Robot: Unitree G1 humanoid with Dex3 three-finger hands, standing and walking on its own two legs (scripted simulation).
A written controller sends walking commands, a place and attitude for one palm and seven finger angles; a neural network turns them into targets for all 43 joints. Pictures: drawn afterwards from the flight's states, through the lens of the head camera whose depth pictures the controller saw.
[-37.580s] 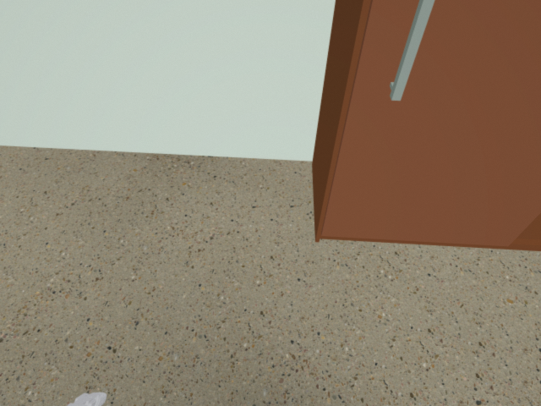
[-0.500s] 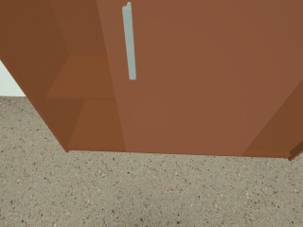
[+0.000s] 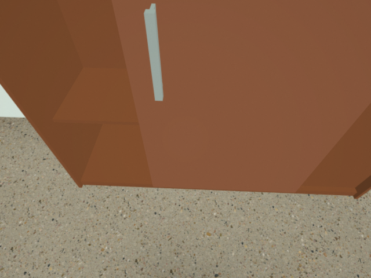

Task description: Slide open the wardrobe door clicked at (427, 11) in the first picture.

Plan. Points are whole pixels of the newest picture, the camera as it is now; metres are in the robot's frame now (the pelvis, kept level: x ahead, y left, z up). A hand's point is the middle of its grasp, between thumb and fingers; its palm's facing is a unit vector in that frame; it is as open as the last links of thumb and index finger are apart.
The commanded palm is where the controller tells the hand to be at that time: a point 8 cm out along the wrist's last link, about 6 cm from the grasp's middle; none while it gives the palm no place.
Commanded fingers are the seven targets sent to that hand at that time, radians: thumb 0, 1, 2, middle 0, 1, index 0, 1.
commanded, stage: look to check the result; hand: left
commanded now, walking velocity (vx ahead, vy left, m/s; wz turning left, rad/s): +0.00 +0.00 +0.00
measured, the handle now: (156, 57) +0.65 +0.12 +0.13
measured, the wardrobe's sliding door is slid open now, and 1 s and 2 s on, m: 0.44 0.44 0.44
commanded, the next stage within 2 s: stand and wait in 0.14 s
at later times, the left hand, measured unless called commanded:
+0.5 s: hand out of the picture +0.08 +0.22 -0.16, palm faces -0.01 -0.95 -0.30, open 7.3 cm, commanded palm none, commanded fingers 0.00 0.90 0.90 -0.20 -0.30 -0.20 -0.30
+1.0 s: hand out of the picture +0.06 +0.21 -0.16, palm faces -0.01 -0.96 -0.29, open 7.3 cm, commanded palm none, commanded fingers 0.00 0.90 0.90 -0.20 -0.30 -0.20 -0.30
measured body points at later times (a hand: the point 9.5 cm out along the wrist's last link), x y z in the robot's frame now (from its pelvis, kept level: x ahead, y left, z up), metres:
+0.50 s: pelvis +0.01 -0.01 +0.00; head +0.03 -0.01 +0.45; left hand +0.08 +0.27 -0.14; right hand +0.08 -0.29 -0.14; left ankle +0.01 +0.11 -0.75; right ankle -0.04 -0.11 -0.75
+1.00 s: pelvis +0.00 -0.01 +0.00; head +0.02 -0.02 +0.45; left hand +0.06 +0.26 -0.14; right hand +0.06 -0.29 -0.15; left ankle +0.01 +0.11 -0.75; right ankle -0.04 -0.11 -0.75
